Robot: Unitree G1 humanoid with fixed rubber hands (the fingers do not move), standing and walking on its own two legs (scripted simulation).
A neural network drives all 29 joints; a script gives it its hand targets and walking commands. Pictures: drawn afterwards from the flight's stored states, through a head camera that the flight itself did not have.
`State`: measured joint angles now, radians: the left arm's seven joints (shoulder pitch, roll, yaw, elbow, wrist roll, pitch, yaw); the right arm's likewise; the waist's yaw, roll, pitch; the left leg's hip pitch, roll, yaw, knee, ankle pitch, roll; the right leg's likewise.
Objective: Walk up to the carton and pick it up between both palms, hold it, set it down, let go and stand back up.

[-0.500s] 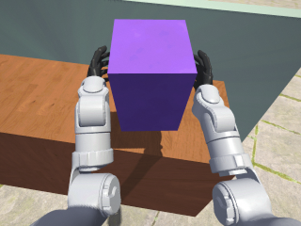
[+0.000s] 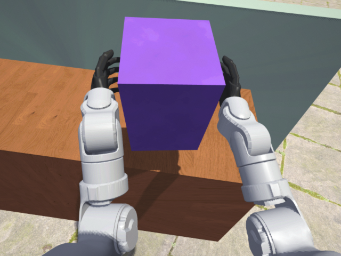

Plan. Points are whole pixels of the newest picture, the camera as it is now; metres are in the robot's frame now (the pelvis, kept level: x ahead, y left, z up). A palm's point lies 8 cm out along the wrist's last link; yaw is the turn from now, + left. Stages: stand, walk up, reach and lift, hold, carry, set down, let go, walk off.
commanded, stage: reach and lift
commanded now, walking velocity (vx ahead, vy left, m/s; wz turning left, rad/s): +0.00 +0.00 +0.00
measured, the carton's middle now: (166, 92) +0.40 +0.00 +0.18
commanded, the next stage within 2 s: hold in 0.02 s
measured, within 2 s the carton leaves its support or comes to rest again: neither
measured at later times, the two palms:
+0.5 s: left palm (90, 86) +0.35 +0.14 +0.24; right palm (228, 83) +0.36 -0.11 +0.24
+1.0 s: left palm (91, 84) +0.35 +0.14 +0.24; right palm (230, 82) +0.36 -0.12 +0.24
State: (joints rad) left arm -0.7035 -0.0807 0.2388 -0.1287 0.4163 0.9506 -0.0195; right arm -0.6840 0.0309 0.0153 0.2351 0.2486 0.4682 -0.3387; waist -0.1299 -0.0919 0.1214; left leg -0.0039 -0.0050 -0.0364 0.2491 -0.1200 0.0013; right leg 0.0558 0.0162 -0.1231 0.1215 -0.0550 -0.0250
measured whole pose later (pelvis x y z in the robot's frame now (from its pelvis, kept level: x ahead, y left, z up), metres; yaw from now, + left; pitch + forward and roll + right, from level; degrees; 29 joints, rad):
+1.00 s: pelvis +0.00 -0.01 +0.00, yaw +0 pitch -8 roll -1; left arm -0.76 -0.06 0.27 -0.11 0.43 1.05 -0.06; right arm -0.77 0.02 0.00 0.26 0.30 0.58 -0.39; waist -0.11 -0.09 0.06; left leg 0.00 0.01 -0.04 0.27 -0.13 -0.01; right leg 0.05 0.02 -0.13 0.16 -0.08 -0.04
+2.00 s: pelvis -0.01 -0.01 +0.00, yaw +0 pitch -10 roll -1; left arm -0.75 -0.08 0.28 -0.14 0.44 1.02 -0.05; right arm -0.75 0.03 0.00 0.26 0.27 0.54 -0.36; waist -0.10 -0.09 0.11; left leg 0.04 0.00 -0.04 0.25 -0.12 -0.01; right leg 0.09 0.02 -0.13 0.13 -0.06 -0.04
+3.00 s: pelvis -0.01 -0.01 +0.00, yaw +0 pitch -9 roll -1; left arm -0.77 -0.08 0.27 -0.11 0.44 1.01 -0.04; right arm -0.77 0.04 -0.02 0.29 0.26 0.53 -0.35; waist -0.10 -0.09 0.10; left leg 0.02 0.00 -0.04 0.26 -0.12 -0.01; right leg 0.08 0.02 -0.13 0.13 -0.06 -0.03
